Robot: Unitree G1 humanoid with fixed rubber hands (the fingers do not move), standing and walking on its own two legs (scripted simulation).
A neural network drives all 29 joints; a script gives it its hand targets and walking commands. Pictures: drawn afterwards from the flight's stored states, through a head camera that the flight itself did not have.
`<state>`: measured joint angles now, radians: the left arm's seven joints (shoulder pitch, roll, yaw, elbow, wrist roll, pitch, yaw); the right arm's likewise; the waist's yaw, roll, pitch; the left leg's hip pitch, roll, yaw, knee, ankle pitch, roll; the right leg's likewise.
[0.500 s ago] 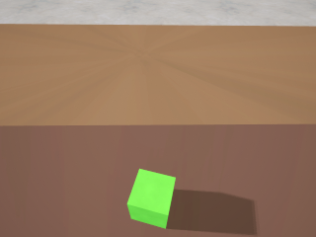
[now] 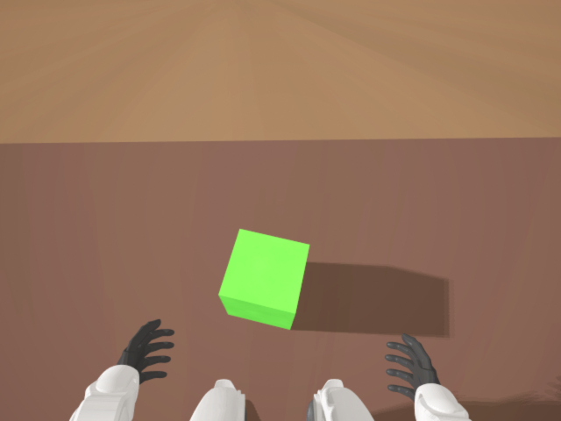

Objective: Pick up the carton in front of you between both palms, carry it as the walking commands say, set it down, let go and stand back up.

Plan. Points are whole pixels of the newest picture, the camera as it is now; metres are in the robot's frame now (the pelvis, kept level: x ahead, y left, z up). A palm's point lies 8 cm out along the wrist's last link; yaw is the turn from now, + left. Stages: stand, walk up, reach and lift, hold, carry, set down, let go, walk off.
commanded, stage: reach and lift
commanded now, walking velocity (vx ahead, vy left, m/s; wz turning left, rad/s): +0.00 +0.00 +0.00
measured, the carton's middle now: (266, 281) +0.48 +0.03 -0.59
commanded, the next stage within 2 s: none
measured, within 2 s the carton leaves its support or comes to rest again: neither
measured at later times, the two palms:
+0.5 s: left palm (162, 245) +0.42 +0.21 -0.13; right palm (380, 282) +0.35 -0.17 -0.13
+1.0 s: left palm (182, 202) +0.54 +0.21 -0.19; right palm (360, 242) +0.45 -0.17 -0.19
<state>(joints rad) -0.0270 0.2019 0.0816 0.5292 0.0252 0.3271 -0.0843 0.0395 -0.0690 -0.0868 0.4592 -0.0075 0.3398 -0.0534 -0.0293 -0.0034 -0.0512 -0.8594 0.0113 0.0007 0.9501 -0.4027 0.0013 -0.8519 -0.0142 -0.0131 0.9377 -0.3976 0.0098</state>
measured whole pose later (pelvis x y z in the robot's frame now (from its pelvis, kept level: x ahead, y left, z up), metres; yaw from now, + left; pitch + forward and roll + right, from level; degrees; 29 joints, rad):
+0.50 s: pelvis -0.06 +0.02 -0.05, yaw +0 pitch +31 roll -3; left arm -1.04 0.37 0.16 1.00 0.02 0.33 -0.10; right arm -0.82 -0.03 -0.32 0.68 0.02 0.35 -0.22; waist -0.08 0.00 0.04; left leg -1.32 -0.01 -0.02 1.12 -0.33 0.02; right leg -1.29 -0.02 -0.01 1.07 -0.31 0.04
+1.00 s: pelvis -0.03 +0.03 -0.06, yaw -2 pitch +48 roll -5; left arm -1.40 0.41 0.32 1.07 0.19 0.18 -0.14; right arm -1.08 0.02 -0.53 0.64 -0.14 0.18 -0.14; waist -0.08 0.01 0.02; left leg -1.61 -0.04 -0.06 1.10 -0.33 0.02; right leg -1.56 0.01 0.02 1.03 -0.30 0.07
